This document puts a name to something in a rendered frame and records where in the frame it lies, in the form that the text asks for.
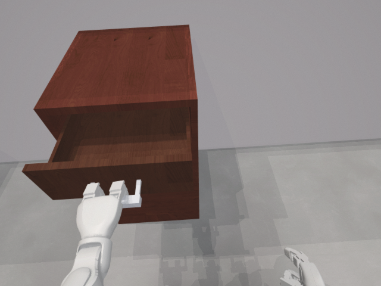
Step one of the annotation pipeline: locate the robot right hand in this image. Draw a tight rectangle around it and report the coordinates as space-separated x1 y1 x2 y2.
280 247 325 286

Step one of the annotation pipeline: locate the handle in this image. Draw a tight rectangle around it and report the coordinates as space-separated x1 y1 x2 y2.
91 179 142 208

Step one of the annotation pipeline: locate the robot left hand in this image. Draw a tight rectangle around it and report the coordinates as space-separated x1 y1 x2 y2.
76 181 129 239

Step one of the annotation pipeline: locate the cabinet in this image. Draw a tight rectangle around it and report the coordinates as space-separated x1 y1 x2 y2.
34 24 199 224

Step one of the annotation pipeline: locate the left robot forearm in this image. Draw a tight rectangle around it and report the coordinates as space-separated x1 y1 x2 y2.
60 236 113 286

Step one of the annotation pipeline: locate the drawer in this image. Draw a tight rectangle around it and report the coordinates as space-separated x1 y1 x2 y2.
22 107 193 200

